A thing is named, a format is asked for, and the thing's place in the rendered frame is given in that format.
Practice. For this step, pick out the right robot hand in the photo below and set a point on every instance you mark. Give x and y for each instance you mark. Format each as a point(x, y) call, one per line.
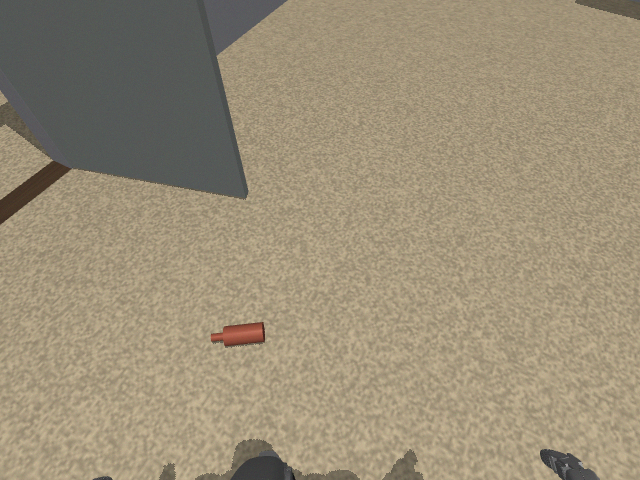
point(568, 467)

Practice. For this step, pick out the bottle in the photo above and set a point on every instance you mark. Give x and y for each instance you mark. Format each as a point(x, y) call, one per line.
point(241, 334)

